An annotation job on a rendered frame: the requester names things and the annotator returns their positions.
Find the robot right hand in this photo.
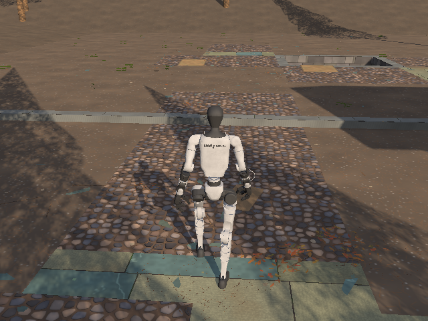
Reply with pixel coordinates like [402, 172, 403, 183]
[236, 186, 252, 201]

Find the robot left hand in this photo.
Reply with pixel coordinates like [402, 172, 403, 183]
[174, 194, 190, 212]

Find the robot left upper arm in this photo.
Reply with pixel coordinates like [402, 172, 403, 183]
[183, 134, 201, 172]

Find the robot left thigh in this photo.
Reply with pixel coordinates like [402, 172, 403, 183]
[191, 185, 205, 219]

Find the left robot foot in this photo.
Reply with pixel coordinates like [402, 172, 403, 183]
[196, 243, 205, 257]

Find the right robot forearm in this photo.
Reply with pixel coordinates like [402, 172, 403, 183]
[239, 161, 251, 188]

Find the left robot forearm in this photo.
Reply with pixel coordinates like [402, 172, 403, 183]
[176, 162, 190, 195]

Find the robot right upper arm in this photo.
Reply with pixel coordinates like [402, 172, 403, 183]
[229, 135, 246, 172]

